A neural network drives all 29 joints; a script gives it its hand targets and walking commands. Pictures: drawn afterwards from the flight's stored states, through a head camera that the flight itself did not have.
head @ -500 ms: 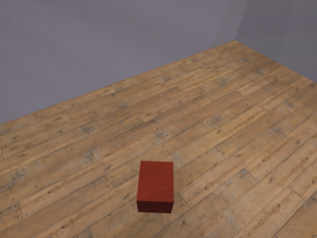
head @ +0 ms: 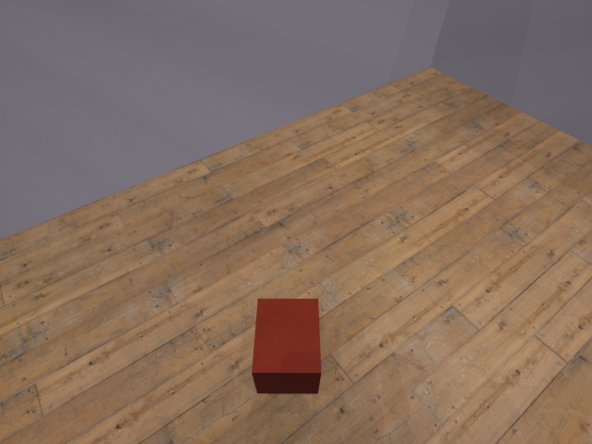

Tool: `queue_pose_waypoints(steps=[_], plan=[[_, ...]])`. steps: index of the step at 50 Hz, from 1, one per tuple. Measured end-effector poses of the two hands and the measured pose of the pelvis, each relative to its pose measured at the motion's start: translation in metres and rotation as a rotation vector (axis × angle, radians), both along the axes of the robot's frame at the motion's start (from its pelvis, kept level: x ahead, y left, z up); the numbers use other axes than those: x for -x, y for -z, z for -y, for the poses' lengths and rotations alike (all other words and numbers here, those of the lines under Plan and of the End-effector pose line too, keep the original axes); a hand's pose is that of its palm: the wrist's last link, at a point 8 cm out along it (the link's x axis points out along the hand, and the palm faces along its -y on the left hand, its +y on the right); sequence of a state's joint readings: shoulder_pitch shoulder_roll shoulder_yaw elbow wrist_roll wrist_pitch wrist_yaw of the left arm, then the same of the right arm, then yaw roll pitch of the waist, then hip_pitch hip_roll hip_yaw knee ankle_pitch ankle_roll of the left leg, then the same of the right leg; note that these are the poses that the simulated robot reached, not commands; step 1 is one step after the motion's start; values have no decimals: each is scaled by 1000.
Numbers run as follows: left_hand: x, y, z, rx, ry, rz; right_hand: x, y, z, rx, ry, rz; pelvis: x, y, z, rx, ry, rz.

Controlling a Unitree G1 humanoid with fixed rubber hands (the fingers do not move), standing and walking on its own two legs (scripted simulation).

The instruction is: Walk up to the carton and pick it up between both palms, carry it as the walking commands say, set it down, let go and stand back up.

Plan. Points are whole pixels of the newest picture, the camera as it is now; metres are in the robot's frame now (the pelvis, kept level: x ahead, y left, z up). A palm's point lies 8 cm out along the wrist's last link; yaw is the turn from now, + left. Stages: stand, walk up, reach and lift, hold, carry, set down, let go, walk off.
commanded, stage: walk up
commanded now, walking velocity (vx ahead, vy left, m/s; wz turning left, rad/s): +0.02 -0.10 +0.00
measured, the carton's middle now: (287, 346) +0.54 +0.06 -0.67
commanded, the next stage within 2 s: none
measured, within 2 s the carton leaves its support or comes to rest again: neither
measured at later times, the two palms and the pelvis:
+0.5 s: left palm out of the picture +0.02 +0.22 -0.15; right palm out of the picture +0.03 -0.25 -0.14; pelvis +0.00 -0.01 +0.00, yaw -1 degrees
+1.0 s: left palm out of the picture +0.02 +0.16 -0.15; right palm out of the picture +0.04 -0.28 -0.15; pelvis +0.01 -0.05 +0.00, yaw +1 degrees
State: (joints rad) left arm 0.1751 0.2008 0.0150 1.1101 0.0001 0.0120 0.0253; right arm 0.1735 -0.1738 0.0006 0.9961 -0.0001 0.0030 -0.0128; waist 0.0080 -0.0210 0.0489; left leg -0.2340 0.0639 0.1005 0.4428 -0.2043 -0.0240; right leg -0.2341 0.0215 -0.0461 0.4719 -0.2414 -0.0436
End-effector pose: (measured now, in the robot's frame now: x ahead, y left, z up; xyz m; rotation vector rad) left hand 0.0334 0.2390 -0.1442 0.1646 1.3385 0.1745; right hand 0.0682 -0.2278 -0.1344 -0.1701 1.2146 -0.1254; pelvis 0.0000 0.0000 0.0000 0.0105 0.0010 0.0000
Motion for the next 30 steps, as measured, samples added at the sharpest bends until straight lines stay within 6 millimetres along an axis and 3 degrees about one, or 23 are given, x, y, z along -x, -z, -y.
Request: queue_pose_waypoints(steps=[9,17,24,30], plan=[[12,5,19,28,-2,-14,17,1,12,5,15,-10,7,1,10,3,7,14],[14,5,22,34,-3,-23,36,2,15,12,30,-52,6,1,12,5,8,14],[10,7,23,33,-1,-16,39,4,17,22,39,-59,3,3,13,4,9,21],[2,8,35,19,16,14,40,13,39,30,56,-61,1,10,34,-6,18,37]])
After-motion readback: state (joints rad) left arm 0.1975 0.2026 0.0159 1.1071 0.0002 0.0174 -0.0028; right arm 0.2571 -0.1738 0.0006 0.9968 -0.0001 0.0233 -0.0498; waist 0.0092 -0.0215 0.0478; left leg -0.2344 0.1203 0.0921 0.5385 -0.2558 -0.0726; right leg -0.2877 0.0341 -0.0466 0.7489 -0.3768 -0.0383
